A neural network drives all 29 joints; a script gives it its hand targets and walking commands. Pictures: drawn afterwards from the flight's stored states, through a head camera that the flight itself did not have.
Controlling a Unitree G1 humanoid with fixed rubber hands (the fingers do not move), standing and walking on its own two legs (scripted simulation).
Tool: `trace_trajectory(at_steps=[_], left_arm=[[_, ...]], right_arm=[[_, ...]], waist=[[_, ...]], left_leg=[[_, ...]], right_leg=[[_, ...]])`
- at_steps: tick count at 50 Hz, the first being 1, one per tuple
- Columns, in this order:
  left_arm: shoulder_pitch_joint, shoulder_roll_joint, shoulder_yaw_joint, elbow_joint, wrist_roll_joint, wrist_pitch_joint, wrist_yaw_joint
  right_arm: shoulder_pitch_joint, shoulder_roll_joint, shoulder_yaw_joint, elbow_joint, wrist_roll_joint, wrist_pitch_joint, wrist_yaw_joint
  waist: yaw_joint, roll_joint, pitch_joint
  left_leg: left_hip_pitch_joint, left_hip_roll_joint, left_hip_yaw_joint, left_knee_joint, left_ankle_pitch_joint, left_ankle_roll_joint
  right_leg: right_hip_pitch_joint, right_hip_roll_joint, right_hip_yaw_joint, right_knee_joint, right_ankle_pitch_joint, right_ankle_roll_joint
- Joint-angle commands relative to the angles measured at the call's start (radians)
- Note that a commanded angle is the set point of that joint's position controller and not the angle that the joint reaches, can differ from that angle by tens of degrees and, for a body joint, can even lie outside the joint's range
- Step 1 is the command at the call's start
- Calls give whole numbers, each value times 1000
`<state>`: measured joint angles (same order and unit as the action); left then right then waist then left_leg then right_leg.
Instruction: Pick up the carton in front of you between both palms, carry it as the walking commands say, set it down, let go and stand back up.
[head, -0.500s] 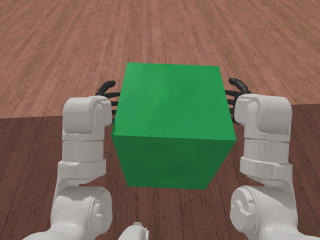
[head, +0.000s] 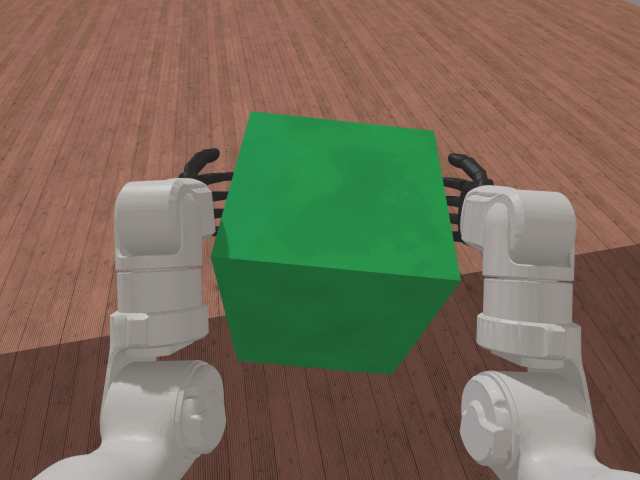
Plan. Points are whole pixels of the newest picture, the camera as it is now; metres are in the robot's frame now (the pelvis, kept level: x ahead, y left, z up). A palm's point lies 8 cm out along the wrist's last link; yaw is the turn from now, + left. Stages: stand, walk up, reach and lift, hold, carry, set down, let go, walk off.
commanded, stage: carry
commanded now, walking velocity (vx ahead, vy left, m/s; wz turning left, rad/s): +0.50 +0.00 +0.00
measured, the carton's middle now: (327, 255) +0.39 -0.01 +0.10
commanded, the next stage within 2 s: none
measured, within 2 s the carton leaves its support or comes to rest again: neither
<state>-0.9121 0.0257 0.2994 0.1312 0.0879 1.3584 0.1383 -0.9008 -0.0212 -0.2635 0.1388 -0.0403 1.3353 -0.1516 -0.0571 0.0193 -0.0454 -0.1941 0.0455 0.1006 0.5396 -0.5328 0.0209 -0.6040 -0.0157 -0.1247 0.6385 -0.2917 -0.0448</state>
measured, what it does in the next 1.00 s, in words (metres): climbs: left foot 0.03 m higher, then right foot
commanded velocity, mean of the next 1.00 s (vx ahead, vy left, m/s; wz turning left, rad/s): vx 0.50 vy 0.00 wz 0.00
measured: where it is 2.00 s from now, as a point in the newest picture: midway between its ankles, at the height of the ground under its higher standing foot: (310, 224)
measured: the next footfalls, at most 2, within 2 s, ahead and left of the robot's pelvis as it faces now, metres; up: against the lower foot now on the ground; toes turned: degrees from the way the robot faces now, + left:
left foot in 0.42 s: +0.42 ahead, +0.10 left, +0.06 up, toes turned +7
right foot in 0.80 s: +0.66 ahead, -0.11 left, +0.08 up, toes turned -6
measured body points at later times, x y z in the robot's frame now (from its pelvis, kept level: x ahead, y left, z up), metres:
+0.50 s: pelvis +0.30 +0.01 +0.03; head +0.32 +0.01 +0.48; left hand +0.70 +0.16 +0.19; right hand +0.68 -0.14 +0.19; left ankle +0.38 +0.10 -0.67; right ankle +0.17 -0.10 -0.61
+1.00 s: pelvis +0.59 -0.03 +0.08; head +0.62 -0.03 +0.53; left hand +0.97 +0.15 +0.23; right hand +1.00 -0.15 +0.23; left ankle +0.57 +0.08 -0.55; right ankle +0.61 -0.11 -0.65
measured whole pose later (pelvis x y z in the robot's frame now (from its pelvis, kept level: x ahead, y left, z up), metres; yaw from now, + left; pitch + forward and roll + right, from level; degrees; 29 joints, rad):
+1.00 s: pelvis +0.59 -0.03 +0.08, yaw +1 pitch +4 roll +0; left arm -0.88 0.02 0.24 0.19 0.06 1.35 0.17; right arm -0.91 -0.04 -0.27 0.22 -0.09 1.38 -0.14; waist 0.09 0.01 -0.02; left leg -0.65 0.01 0.03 1.29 -0.45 0.04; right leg -0.38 0.01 -0.12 0.57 -0.38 -0.05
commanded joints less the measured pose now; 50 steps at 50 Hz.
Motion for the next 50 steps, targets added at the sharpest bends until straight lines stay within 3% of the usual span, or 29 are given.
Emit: trace_trajectory(at_steps=[1,2,3,5,6,8,12,14,18,20,21,22,23,24,25,26,28,32,34,37,38,39,40,41,42,43,45,47,50], left_arm=[[-613,-1019,-533,81,-387,-18,-211],[-632,-997,-511,94,-376,-32,-216],[-643,-1028,-520,92,-397,-31,-224],[-742,-1106,-554,2,-462,-38,-240],[-798,-1139,-572,-45,-499,-42,-245],[-877,-1179,-602,-119,-557,-49,-251],[-901,-1173,-607,-176,-589,-40,-253],[-869,-1145,-604,-165,-576,-31,-249],[-782,-1110,-596,-72,-528,-18,-250],[-752,-1106,-582,-15,-510,-16,-252],[-743,-1097,-574,9,-497,-18,-254],[-735,-1111,-557,24,-489,-18,-257],[-766,-1104,-551,23,-476,-22,-259],[-793,-1121,-550,18,-465,-28,-255],[-782,-1108,-536,0,-454,-31,-247],[-773,-1111,-531,-7,-444,-32,-236],[-751,-1102,-513,-33,-421,-33,-213],[-731,-1056,-528,-86,-393,-28,-175],[-703,-1032,-535,-70,-379,-17,-169],[-673,-1019,-539,-3,-370,-8,-182],[-659,-1025,-538,31,-372,-5,-191],[-645,-1038,-534,62,-377,-5,-200],[-635,-1042,-522,98,-383,-8,-208],[-609,-1046,-506,130,-385,-14,-217],[-631,-1036,-490,136,-381,-28,-222],[-655,-1062,-500,113,-404,-28,-230],[-761,-1132,-539,13,-474,-33,-244],[-860,-1179,-574,-76,-545,-36,-251],[-913,-1192,-588,-143,-592,-30,-254]], right_arm=[[-744,1069,553,-7,440,2,265],[-752,1089,533,19,430,4,271],[-769,1083,524,36,419,2,270],[-760,1097,503,32,401,-8,258],[-752,1101,491,20,392,-12,249],[-746,1090,475,-19,372,-17,226],[-743,1041,475,-83,338,-12,188],[-732,1019,484,-84,329,-3,179],[-677,1011,503,-10,320,11,191],[-651,1031,500,50,333,9,210],[-623,1035,491,78,347,4,220],[-626,1020,483,86,341,-7,227],[-654,1059,496,80,354,-16,234],[-725,1077,509,8,386,-20,241],[-787,1116,538,-38,428,-23,249],[-848,1143,560,-94,469,-28,255],[-926,1176,587,-178,524,-31,260],[-911,1146,585,-219,536,-17,258],[-864,1119,575,-183,518,-4,258],[-809,1089,558,-93,479,4,264],[-797,1093,557,-63,472,7,266],[-795,1088,548,-39,464,6,267],[-771,1093,537,-3,454,6,268],[-784,1090,525,15,445,5,271],[-793,1114,512,34,434,6,277],[-817,1097,504,36,425,-1,274],[-822,1103,484,13,414,-9,258],[-810,1090,462,-26,395,-11,232],[-800,1050,449,-80,362,-6,197]], waist=[[149,-26,-582],[145,-332,-622],[151,-307,-553],[153,-74,-492],[142,-39,-476],[116,-89,-488],[118,-114,-464],[122,-131,-438],[106,-175,-399],[24,-135,-476],[-28,-74,-573],[-40,207,-666],[-56,297,-608],[-38,190,-545],[-40,62,-515],[-27,9,-493],[1,51,-499],[-9,95,-485],[-17,119,-455],[-11,138,-419],[3,144,-418],[50,123,-440],[94,62,-508],[158,-53,-597],[151,-347,-607],[151,-288,-541],[155,-63,-491],[125,-68,-489],[114,-114,-490]], left_leg=[[-133,89,12,367,555,33],[-434,-64,-3,598,182,-11],[-622,-97,-90,785,-12,-6],[-697,-30,-127,891,43,22],[-690,-5,-134,848,81,25],[-648,6,-122,773,117,24],[-664,16,-67,609,129,14],[-600,22,-45,457,179,12],[-364,-71,91,174,208,26],[-9,-142,164,35,276,66],[290,-48,15,31,237,99],[504,246,-556,-76,95,241],[543,297,-804,-192,277,314],[515,307,-705,-122,414,322],[447,284,-613,-75,541,297],[397,261,-527,-73,552,250],[345,226,-420,-104,442,193],[318,221,-318,-151,406,219],[272,203,-241,-163,435,203],[205,172,-139,-140,526,154],[183,170,-116,-105,575,138],[132,148,-53,7,699,111],[30,115,19,179,779,68],[-178,71,27,412,556,19],[-475,-88,-8,633,93,-16],[-639,-89,-104,814,-21,-2],[-692,-28,-133,889,38,24],[-661,6,-139,807,91,27],[-649,3,-95,719,97,23]], right_leg=[[759,-79,115,-116,-83,-63],[905,-313,667,-244,-89,-205],[950,-344,797,-281,48,-258],[876,-310,597,-176,351,-234],[823,-286,525,-179,357,-202],[774,-258,444,-211,257,-164],[755,-259,362,-271,202,-194],[713,-241,288,-286,226,-180],[640,-194,140,-234,438,-122],[538,-156,18,15,718,-57],[363,-133,-2,207,543,-8],[68,-12,12,486,178,49],[-149,102,89,687,-232,52],[-237,43,156,819,-232,21],[-263,16,163,837,-210,9],[-259,-10,166,782,-182,2],[-211,-25,153,671,-138,-1],[-203,-36,96,461,-130,12],[-128,-38,72,282,-67,16],[44,24,-26,63,-4,14],[126,53,-68,8,4,6],[293,91,-127,-77,45,-6],[544,85,-115,-96,46,-27],[795,-108,194,-139,-147,-90],[922,-316,711,-257,-45,-228],[959,-341,778,-258,98,-265],[871,-303,584,-165,360,-233],[789,-264,476,-189,273,-177],[759,-260,414,-232,197,-187]])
